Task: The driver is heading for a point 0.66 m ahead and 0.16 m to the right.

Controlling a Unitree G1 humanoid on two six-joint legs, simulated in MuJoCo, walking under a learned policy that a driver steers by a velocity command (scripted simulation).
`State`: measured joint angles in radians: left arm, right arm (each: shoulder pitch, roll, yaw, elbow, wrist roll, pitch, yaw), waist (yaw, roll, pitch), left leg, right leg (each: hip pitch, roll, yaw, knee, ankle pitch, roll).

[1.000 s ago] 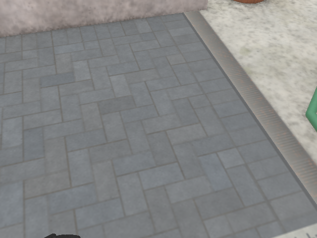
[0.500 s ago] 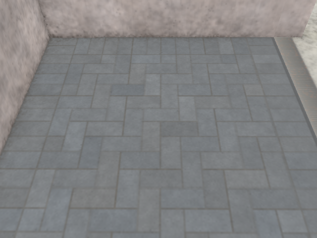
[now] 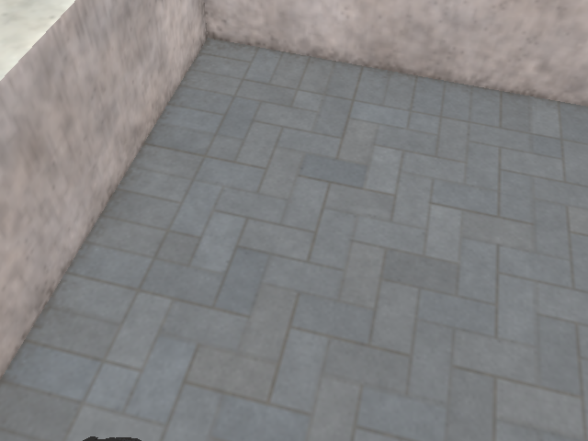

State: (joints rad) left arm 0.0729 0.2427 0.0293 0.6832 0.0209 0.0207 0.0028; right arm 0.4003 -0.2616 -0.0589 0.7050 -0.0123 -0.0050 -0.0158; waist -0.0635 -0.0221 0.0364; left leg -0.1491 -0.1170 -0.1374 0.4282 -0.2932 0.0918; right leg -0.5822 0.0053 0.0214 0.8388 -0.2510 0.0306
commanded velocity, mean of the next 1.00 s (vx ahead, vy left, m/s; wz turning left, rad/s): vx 0.02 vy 0.00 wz -0.30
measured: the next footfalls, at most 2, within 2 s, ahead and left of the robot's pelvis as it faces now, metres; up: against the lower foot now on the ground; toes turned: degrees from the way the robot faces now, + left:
right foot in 0.12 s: +0.16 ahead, -0.10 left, +0.00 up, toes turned +5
left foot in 0.54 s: +0.11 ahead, +0.08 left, +0.00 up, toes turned -12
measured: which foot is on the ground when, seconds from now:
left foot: down 0.00-0.12, up 0.14-0.52, down 0.54-0.98, up 1.00-1.00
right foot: up 0.00-0.10, down 0.12-0.56, up 0.58-0.96, down 0.98-1.00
